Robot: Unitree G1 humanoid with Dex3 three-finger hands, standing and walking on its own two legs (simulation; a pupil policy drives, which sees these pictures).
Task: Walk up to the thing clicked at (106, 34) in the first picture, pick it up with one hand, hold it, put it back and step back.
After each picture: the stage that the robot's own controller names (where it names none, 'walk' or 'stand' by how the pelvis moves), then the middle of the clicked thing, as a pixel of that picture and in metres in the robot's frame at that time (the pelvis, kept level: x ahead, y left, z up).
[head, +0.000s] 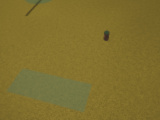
stand; (106, 35) +1.57 -0.31 -0.72
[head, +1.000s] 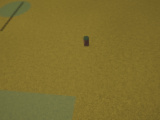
walk; (86, 41) +1.47 +0.05 -0.70
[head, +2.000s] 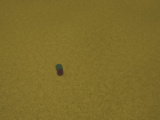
walk; (59, 70) +0.96 +0.28 -0.71
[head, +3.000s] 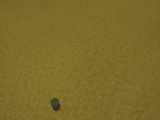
walk; (55, 104) +0.59 +0.23 -0.70
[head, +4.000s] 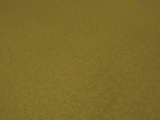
stand; out of the picture +0.38 +0.21 -0.70
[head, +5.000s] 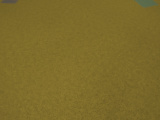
stand; out of the picture +0.37 +0.19 -0.72
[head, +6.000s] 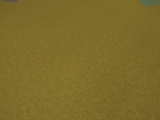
stand; out of the picture +0.37 +0.19 -0.73
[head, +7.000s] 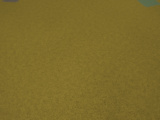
stand; out of the picture +0.36 +0.19 -0.73
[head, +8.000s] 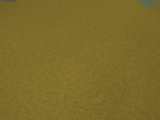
go down; out of the picture +0.36 +0.19 -0.73
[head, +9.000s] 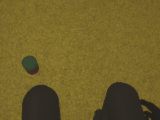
go down; (31, 65) +0.45 +0.21 -0.35
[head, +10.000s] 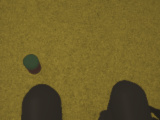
approach; (32, 64) +0.45 +0.21 -0.31
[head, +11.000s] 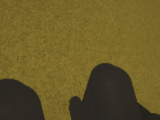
close in; out of the picture +0.43 +0.26 -0.23
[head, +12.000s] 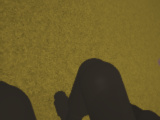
close; out of the picture +0.43 +0.27 -0.22
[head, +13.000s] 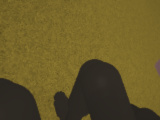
lift; out of the picture +0.41 +0.25 -0.23
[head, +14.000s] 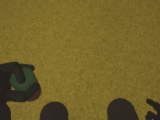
lift; (27, 85) +0.33 +0.19 -0.04
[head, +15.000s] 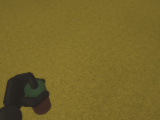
hold; (38, 97) +0.32 +0.17 -0.02
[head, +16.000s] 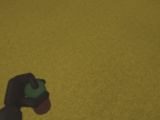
hold; (38, 98) +0.32 +0.17 -0.02
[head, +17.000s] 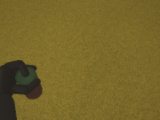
crouch; (30, 84) +0.37 +0.18 -0.07
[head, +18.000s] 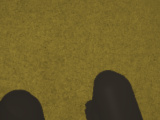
lower; out of the picture +0.50 +0.25 -0.11
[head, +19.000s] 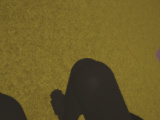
lower; out of the picture +0.44 +0.27 -0.23
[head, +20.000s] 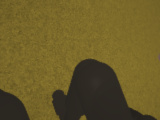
lower; out of the picture +0.44 +0.27 -0.23
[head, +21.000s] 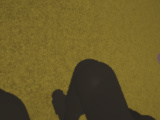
lower; out of the picture +0.44 +0.27 -0.24
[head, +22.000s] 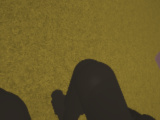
lower; out of the picture +0.44 +0.26 -0.24
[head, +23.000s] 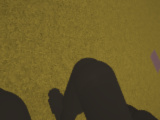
open; out of the picture +0.43 +0.25 -0.24
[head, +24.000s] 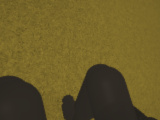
stand; out of the picture +0.43 +0.25 -0.24
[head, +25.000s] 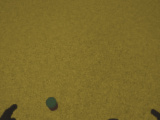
stand; (52, 104) +0.41 +0.18 -0.56
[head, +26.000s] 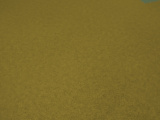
stand; out of the picture +0.38 +0.17 -0.67
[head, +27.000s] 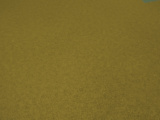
stand; out of the picture +0.38 +0.17 -0.67
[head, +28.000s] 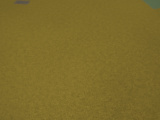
stand; out of the picture +0.40 +0.16 -0.72
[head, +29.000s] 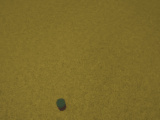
walk; (61, 104) +0.45 +0.15 -0.70
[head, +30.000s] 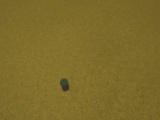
walk; (64, 85) +0.68 +0.18 -0.70
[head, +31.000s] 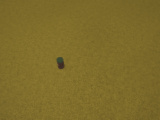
stand; (60, 63) +0.98 +0.24 -0.70
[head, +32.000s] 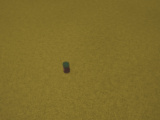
stand; (66, 67) +1.01 +0.17 -0.72
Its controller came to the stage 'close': yes
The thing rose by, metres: 0.71
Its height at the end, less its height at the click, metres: +0.00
